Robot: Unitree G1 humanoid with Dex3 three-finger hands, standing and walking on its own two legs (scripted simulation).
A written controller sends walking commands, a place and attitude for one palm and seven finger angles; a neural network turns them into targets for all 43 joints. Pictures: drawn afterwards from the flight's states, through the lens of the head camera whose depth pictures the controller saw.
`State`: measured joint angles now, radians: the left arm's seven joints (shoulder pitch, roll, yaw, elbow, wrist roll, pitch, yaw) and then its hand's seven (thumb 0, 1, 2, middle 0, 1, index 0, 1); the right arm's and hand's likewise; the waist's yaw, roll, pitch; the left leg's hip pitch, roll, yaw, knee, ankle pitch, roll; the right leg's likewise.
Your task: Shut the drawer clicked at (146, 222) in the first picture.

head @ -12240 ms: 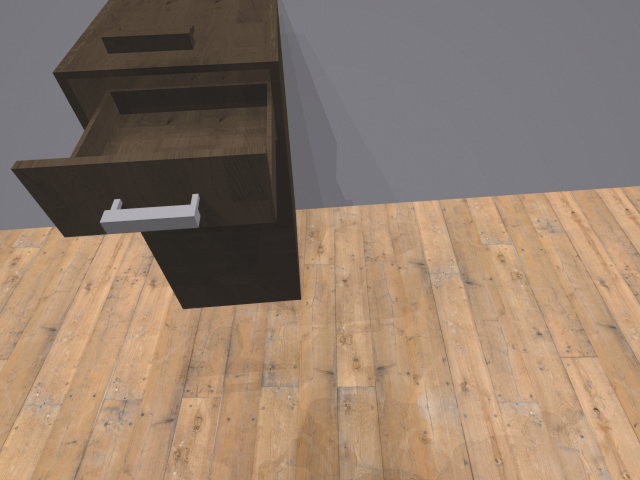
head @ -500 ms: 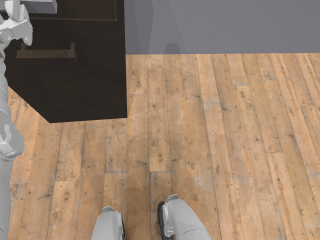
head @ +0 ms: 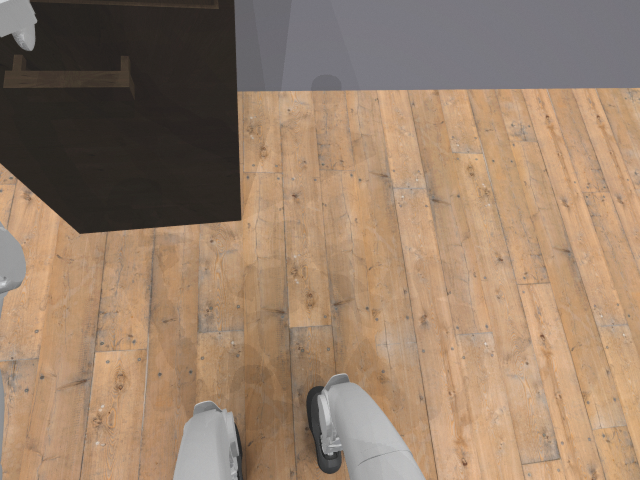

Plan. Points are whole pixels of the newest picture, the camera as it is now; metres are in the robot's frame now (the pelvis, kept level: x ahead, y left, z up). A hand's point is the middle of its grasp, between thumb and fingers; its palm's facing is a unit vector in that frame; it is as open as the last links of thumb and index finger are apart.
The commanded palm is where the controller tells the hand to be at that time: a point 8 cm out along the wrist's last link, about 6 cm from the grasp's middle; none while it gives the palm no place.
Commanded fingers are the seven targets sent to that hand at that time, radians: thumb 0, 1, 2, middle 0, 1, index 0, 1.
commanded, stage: pull the fist back off the drawer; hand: left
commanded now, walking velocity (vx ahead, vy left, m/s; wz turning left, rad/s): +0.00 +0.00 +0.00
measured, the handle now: out of the picture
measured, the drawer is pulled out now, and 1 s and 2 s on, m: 0.00 0.00 0.00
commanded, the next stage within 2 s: draw the hand back to the body in 0.56 s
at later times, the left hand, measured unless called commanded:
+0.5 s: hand (41, 10) +0.59 +0.18 +0.11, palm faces -0.02 -1.00 +0.00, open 3.2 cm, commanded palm +0.57 +0.22 +0.12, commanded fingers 0.00 0.90 0.90 -1.40 -1.60 -1.40 -1.60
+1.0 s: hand out of the picture +0.49 +0.21 +0.15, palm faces +0.01 -1.00 -0.02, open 3.3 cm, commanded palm +0.45 +0.25 +0.16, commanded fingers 0.00 0.90 0.90 -1.40 -1.60 -1.40 -1.60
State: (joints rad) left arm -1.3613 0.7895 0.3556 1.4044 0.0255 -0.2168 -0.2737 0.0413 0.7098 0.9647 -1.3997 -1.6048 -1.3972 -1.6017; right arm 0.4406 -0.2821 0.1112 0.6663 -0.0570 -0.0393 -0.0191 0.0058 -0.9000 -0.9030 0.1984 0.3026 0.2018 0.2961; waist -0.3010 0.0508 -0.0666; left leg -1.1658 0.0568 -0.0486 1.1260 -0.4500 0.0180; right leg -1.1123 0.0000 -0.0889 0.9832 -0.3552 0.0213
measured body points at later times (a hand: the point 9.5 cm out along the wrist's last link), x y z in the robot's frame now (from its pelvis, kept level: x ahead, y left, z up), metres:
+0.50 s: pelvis +0.02 +0.00 +0.02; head +0.19 +0.02 +0.44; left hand +0.59 +0.23 +0.12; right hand -0.03 -0.25 -0.08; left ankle +0.03 +0.10 -0.65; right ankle +0.05 -0.14 -0.65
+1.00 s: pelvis +0.08 -0.01 +0.06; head +0.15 +0.00 +0.50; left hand +0.49 +0.26 +0.15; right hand +0.14 -0.27 -0.06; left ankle +0.03 +0.10 -0.65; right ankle +0.05 -0.14 -0.65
